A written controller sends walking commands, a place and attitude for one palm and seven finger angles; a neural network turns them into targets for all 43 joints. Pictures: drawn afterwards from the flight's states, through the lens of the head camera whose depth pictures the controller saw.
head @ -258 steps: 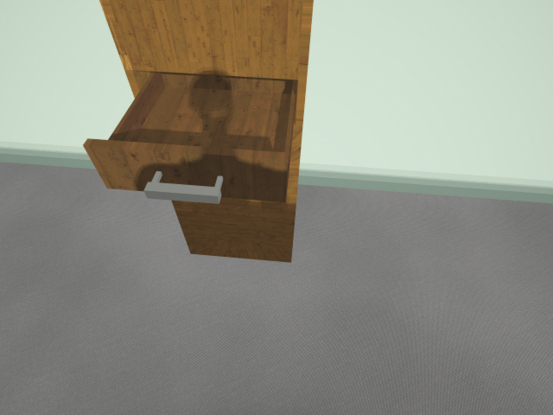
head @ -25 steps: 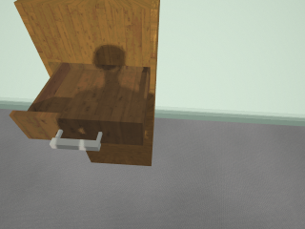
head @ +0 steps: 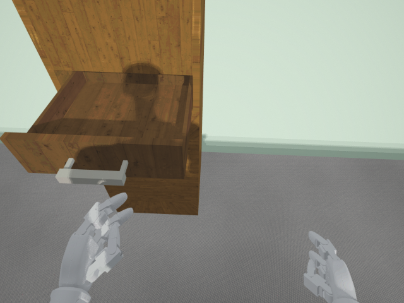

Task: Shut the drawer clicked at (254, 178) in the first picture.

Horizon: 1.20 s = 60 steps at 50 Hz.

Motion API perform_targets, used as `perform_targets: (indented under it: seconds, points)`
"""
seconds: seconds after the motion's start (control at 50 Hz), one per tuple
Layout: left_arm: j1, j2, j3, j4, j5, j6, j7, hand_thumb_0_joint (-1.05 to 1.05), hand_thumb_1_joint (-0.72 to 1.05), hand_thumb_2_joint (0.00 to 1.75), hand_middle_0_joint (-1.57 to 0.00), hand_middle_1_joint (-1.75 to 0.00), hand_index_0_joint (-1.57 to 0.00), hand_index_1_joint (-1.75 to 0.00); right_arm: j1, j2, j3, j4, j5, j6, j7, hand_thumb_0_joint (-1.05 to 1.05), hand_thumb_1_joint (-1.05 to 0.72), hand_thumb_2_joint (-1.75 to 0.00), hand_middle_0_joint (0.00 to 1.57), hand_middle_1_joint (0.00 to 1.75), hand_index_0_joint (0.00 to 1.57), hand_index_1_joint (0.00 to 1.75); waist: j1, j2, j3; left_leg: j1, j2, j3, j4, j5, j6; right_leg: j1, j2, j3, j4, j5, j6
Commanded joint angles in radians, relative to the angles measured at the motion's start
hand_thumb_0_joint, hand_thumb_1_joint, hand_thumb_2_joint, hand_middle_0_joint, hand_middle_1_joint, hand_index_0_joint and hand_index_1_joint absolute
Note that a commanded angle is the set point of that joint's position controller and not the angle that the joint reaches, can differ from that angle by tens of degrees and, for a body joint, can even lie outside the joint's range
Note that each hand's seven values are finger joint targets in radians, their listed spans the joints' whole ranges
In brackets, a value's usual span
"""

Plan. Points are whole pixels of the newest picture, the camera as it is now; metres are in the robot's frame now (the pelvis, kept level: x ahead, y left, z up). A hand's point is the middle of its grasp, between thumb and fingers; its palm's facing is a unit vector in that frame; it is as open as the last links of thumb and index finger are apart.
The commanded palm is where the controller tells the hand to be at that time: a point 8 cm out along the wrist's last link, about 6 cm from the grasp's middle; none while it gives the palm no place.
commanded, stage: raise the hand and make a fist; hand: left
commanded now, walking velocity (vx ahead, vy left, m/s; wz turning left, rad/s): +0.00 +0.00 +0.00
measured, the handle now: (94, 170) +0.38 +0.25 +0.04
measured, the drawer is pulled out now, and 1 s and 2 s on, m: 0.27 0.27 0.27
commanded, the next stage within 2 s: bring the fist close to the handle in 1.58 s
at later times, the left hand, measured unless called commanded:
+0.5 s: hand (93, 251) +0.21 +0.20 +0.05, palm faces -0.02 -1.00 -0.01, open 3.9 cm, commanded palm +0.15 +0.26 +0.06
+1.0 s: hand (59, 245) +0.19 +0.22 +0.11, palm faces +0.06 -0.99 -0.09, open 3.2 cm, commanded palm +0.15 +0.27 +0.12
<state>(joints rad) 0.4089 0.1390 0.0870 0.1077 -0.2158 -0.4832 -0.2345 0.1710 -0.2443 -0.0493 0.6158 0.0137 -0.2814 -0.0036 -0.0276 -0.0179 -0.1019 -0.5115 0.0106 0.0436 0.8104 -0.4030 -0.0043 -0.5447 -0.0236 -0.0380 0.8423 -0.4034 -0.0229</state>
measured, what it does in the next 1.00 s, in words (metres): stands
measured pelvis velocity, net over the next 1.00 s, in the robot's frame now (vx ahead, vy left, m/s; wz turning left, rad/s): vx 0.01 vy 0.03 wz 0.04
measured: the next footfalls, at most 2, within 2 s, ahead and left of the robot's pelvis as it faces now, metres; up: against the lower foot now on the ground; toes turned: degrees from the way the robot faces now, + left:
none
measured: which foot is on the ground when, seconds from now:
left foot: down 0.00-1.00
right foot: down 0.00-1.00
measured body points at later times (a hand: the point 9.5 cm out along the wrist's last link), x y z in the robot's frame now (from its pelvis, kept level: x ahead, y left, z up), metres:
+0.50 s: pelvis -0.01 +0.01 -0.01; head +0.02 +0.01 +0.43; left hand +0.20 +0.25 +0.05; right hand +0.15 -0.21 -0.10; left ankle +0.00 +0.12 -0.70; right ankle +0.01 -0.10 -0.70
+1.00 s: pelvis +0.01 +0.03 +0.00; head +0.00 +0.03 +0.45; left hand +0.18 +0.28 +0.12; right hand +0.23 -0.17 -0.04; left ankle +0.00 +0.12 -0.70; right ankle +0.01 -0.10 -0.70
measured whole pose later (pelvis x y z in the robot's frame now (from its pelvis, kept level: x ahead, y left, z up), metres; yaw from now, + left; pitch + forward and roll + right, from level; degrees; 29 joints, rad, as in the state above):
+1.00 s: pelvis +0.01 +0.03 +0.00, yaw +2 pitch +3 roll -2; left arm 0.51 0.26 0.19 -0.32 -0.27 -0.13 -0.24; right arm 0.22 -0.20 0.06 0.52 0.06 -0.27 -0.05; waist 0.03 0.04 -0.11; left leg -0.46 0.01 0.00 0.85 -0.45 0.03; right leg -0.43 -0.02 -0.08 0.78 -0.41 0.01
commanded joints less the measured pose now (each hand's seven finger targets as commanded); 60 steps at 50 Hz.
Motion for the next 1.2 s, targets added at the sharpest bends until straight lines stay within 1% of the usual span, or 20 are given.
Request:
perform_targets:
  seconds: [0.0, 0.04, 0.1, 0.16, 0.22, 0.28, 0.34, 0.4, 0.42, 0.46, 0.5, 0.52, 0.58, 0.62, 0.72, 0.78, 0.92, 0.98, 1.08, 1.18]
  points:
    - [0.231, 0.189, 0.174, -0.167, -0.032, -0.064, -0.099, 0.0, 0.9, 0.9, -0.54, -0.67, -0.54, -0.67, -0.109, -0.118, -0.046, -0.258, 0.007, -0.003, 0.005, 0.0, -0.9, -0.9, 0.2, 0.3, 0.2, 0.3, 0.116, -0.004, -0.108, -0.161, -0.062, 0.028, 0.034, 0.143, 0.01, 0.052, -0.011, 0.046, -0.029, 0.164, -0.004]
    - [0.081, 0.195, 0.175, -0.329, -0.057, -0.052, -0.06, 0.0, 0.9, 0.9, -0.58, -0.71, -0.58, -0.71, -0.099, -0.106, -0.04, -0.292, 0.011, 0.011, -0.009, 0.0, -0.9, -0.9, 0.2, 0.3, 0.2, 0.3, 0.09, 0.111, -0.12, -0.148, -0.053, 0.012, 0.048, 0.095, 0.014, -0.005, 0.0, 0.064, -0.03, 0.05, -0.008]
    - [0.001, 0.191, 0.172, -0.523, -0.063, -0.105, 0.008, 0.0, 0.9, 0.9, -0.64, -0.78, -0.64, -0.78, -0.017, -0.084, -0.03, -0.275, 0.006, 0.01, -0.026, 0.0, -0.9, -0.9, 0.2, 0.3, 0.2, 0.3, 0.043, 0.173, -0.2, -0.081, -0.03, -0.029, 0.097, 0.149, 0.029, -0.036, 0.019, 0.055, -0.007, 0.122, -0.008]
    - [-0.122, 0.154, 0.055, -0.572, -0.044, -0.154, -0.019, 0.0, 0.9, 0.9, -0.7, -0.84, -0.7, -0.84, 0.014, -0.096, -0.008, -0.239, 0.002, -0.006, -0.043, 0.0, -0.9, -0.9, 0.2, 0.3, 0.2, 0.3, -0.039, 0.122, -0.16, -0.099, -0.01, -0.064, 0.137, 0.097, 0.04, -0.137, 0.031, 0.049, -0.003, 0.054, -0.003]
    - [-0.184, 0.16, -0.016, -0.457, -0.052, -0.103, -0.106, 0.0, 0.9, 0.9, -0.76, -0.91, -0.76, -0.91, 0.008, -0.125, 0.014, -0.214, 0.018, -0.029, -0.062, 0.0, -0.9, -0.9, 0.2, 0.3, 0.2, 0.3, -0.087, 0.071, -0.059, -0.149, 0.0, -0.091, 0.142, 0.015, 0.048, -0.172, 0.04, 0.056, -0.041, -0.044, 0.003]
    - [-0.082, 0.221, 0.058, -0.317, -0.055, 0.065, -0.163, 0.0, 0.9, 0.9, -0.82, -0.97, -0.82, -0.97, 0.008, -0.139, 0.013, -0.223, 0.037, -0.028, -0.077, 0.0, -0.9, -0.9, 0.2, 0.3, 0.2, 0.3, -0.033, 0.017, -0.104, -0.163, -0.01, -0.088, 0.091, -0.004, 0.044, -0.088, 0.025, 0.069, -0.105, -0.101, 0.012]
    - [0.027, 0.265, 0.182, -0.297, -0.082, 0.239, -0.144, 0.0, 0.9, 0.9, -0.88, -1.04, -0.88, -1.04, -0.035, -0.117, 0.015, -0.256, 0.048, -0.006, -0.08, 0.0, -0.9, -0.9, 0.2, 0.3, 0.2, 0.3, 0.059, 0.038, -0.19, -0.118, -0.022, -0.073, 0.025, 0.067, 0.037, 0.042, 0.009, 0.05, -0.116, -0.034, 0.015]
    - [0.09, 0.244, 0.257, -0.463, -0.128, 0.291, -0.045, 0.0, 0.9, 0.9, -0.94, -1.1, -0.94, -1.1, -0.065, -0.072, 0.019, -0.278, 0.04, 0.006, -0.076, 0.0, -0.9, -0.9, 0.2, 0.3, 0.2, 0.3, 0.107, 0.03, -0.242, -0.063, -0.02, -0.066, -0.019, 0.177, 0.026, 0.136, 0.013, -0.005, -0.084, 0.121, 0.015]
    - [0.11, 0.245, 0.282, -0.448, -0.137, 0.286, -0.009, 0.0, 0.9, 0.9, -0.96, -1.12, -0.96, -1.12, -0.078, -0.062, 0.022, -0.264, 0.033, 0.01, -0.075, 0.0, -0.9, -0.9, 0.2, 0.3, 0.2, 0.3, 0.113, -0.024, -0.214, -0.07, -0.015, -0.075, -0.03, 0.196, 0.024, 0.149, 0.025, -0.021, -0.075, 0.146, 0.012]
    - [0.167, 0.231, 0.285, -0.511, -0.122, 0.235, 0.04, 0.0, 0.9, 0.9, -1.0, -1.17, -1.0, -1.17, -0.046, -0.055, 0.011, -0.254, 0.031, 0.006, -0.064, 0.0, -0.9, -0.9, 0.2, 0.3, 0.2, 0.3, 0.11, 0.004, -0.184, -0.048, -0.007, -0.069, -0.043, 0.236, 0.019, 0.13, 0.033, -0.037, -0.064, 0.203, 0.009]
    - [0.157, 0.212, 0.23, -0.542, -0.09, 0.181, 0.052, 0.0, 0.9, 0.9, -1.04, -1.21, -1.04, -1.21, -0.027, -0.065, 0.009, -0.244, 0.023, -0.004, -0.049, 0.0, -0.9, -0.9, 0.2, 0.3, 0.2, 0.3, 0.078, 0.055, -0.124, -0.046, -0.006, -0.066, -0.045, 0.226, 0.018, 0.07, 0.035, -0.046, -0.059, 0.186, 0.007]
    - [0.139, 0.222, 0.21, -0.549, -0.077, 0.161, 0.044, 0.0, 0.9, 0.9, -1.06, -1.23, -1.06, -1.23, -0.028, -0.078, 0.011, -0.245, 0.017, -0.009, -0.045, 0.0, -0.9, -0.9, 0.2, 0.3, 0.2, 0.3, 0.064, 0.031, -0.101, -0.056, -0.004, -0.07, -0.04, 0.222, 0.024, 0.063, 0.036, -0.043, -0.058, 0.18, 0.007]
    - [0.14, 0.172, 0.102, -0.569, -0.062, 0.119, -0.011, 0.0, 0.9, 0.9, -1.12, -1.3, -1.12, -1.3, 0.009, -0.1, 0.01, -0.242, 0.024, -0.043, -0.037, 0.0, -0.9, -0.9, 0.2, 0.3, 0.2, 0.3, 0.018, 0.095, -0.105, -0.014, -0.003, -0.074, -0.034, 0.176, 0.026, 0.006, 0.035, -0.041, -0.075, 0.126, 0.009]
    - [0.099, 0.162, 0.073, -0.56, -0.081, 0.124, -0.05, 0.0, 0.9, 0.9, -1.16, -1.34, -1.16, -1.34, 0.011, -0.115, 0.013, -0.237, 0.032, -0.061, -0.045, 0.0, -0.9, -0.9, 0.2, 0.3, 0.2, 0.3, -0.004, 0.036, -0.073, -0.017, -0.001, -0.089, -0.037, 0.132, 0.029, 0.0, 0.038, -0.033, -0.099, 0.084, 0.011]
    - [0.056, 0.271, 0.173, -0.634, -0.065, 0.15, -0.017, 0.0, 0.9, 0.9, -1.26, -1.45, -1.26, -1.45, 0.013, -0.118, 0.012, -0.228, 0.035, -0.083, -0.063, 0.0, -0.9, -0.9, 0.2, 0.3, 0.2, 0.3, 0.035, 0.075, -0.131, 0.044, 0.001, -0.108, -0.077, 0.138, 0.026, 0.046, 0.037, -0.041, -0.105, 0.082, 0.004]
    - [0.111, 0.22, 0.168, -0.657, -0.058, 0.176, 0.025, 0.0, 0.9, 0.9, -1.32, -1.51, -1.32, -1.51, 0.005, -0.092, 0.02, -0.238, 0.036, -0.07, -0.055, 0.0, -0.9, -0.9, 0.2, 0.3, 0.2, 0.3, 0.06, 0.113, -0.123, 0.076, 0.005, -0.105, -0.104, 0.226, 0.012, 0.083, 0.037, -0.064, -0.096, 0.159, -0.001]
    - [0.08, 0.22, 0.159, -0.585, -0.066, 0.31, -0.003, 0.0, 0.9, 0.9, -1.4, -1.6, -1.4, -1.6, -0.022, -0.099, 0.042, -0.239, 0.045, -0.039, -0.057, 0.0, -0.9, -0.9, 0.2, 0.3, 0.2, 0.3, 0.047, 0.056, -0.017, 0.082, 0.007, -0.095, -0.15, 0.209, 0.016, 0.131, 0.045, -0.059, -0.171, 0.191, 0.002]
    - [0.023, 0.229, 0.148, -0.645, -0.073, 0.349, -0.031, 0.0, 0.9, 0.9, -1.4, -1.6, -1.4, -1.6, -0.022, -0.101, 0.053, -0.252, 0.047, -0.047, -0.061, 0.0, -0.9, -0.9, 0.2, 0.3, 0.2, 0.3, 0.049, 0.081, -0.027, 0.116, 0.005, -0.097, -0.171, 0.212, 0.018, 0.15, 0.043, -0.058, -0.195, 0.201, 0.005]
    - [-0.019, 0.284, 0.228, -0.704, -0.09, 0.343, -0.026, 0.0, 0.9, 0.9, -1.4, -1.6, -1.4, -1.6, -0.019, -0.097, 0.062, -0.234, 0.042, -0.07, -0.065, 0.0, -0.9, -0.9, 0.2, 0.3, 0.2, 0.3, 0.062, 0.08, -0.073, 0.176, 0.004, -0.098, -0.188, 0.26, 0.016, 0.196, 0.044, -0.059, -0.219, 0.239, 0.003]
    - [-0.023, 0.269, 0.251, -0.61, -0.115, 0.357, -0.04, 0.0, 0.9, 0.9, -1.4, -1.6, -1.4, -1.6, -0.033, -0.099, 0.066, -0.206, 0.048, -0.085, -0.073, 0.0, -0.9, -0.9, 0.2, 0.3, 0.2, 0.3, 0.066, 0.075, -0.025, 0.183, -0.001, -0.09, -0.213, 0.235, 0.014, 0.211, 0.043, -0.054, -0.256, 0.227, 0.004]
